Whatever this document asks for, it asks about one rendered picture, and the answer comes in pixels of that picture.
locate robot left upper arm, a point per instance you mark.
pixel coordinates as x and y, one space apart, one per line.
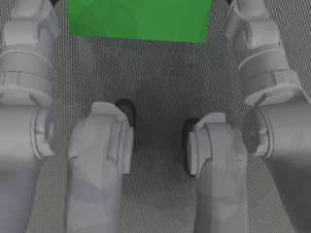
28 135

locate carton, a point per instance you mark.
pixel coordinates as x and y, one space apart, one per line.
184 21

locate left robot thigh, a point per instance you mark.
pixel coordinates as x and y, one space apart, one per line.
94 176

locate robot left foot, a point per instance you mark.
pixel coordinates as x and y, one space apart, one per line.
128 108

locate right robot forearm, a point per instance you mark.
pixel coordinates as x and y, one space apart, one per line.
260 56

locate robot right upper arm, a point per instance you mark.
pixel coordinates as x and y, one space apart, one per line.
280 134

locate left robot forearm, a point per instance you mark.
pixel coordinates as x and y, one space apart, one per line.
26 56

